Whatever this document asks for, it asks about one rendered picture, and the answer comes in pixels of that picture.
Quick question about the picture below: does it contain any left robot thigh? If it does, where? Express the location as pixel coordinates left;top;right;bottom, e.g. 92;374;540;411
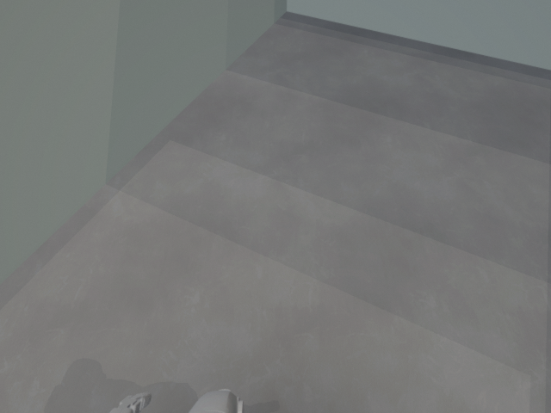
189;391;244;413

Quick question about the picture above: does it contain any robot left hand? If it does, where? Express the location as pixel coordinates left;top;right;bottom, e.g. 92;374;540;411
109;392;152;413

